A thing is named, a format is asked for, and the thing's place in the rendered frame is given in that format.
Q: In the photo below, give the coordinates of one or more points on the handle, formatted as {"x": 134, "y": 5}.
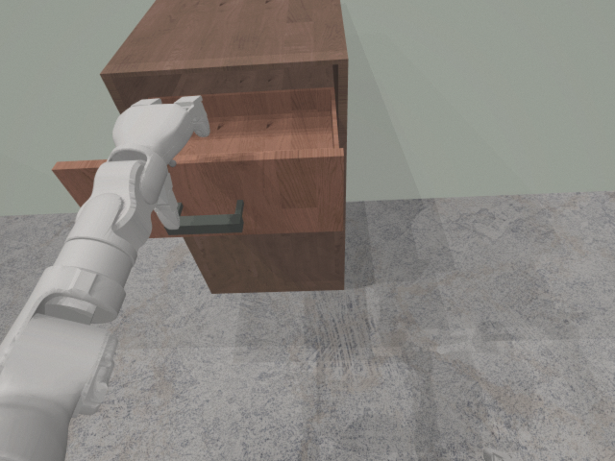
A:
{"x": 201, "y": 224}

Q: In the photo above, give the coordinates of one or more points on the cabinet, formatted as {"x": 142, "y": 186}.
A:
{"x": 195, "y": 47}

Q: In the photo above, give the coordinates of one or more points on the robot left upper arm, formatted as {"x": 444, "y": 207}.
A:
{"x": 56, "y": 370}

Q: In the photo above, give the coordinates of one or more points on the left robot hand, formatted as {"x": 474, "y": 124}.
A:
{"x": 165, "y": 129}

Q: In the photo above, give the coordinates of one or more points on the robot left forearm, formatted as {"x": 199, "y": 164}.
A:
{"x": 86, "y": 282}

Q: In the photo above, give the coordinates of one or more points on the drawer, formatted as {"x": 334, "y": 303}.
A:
{"x": 276, "y": 150}

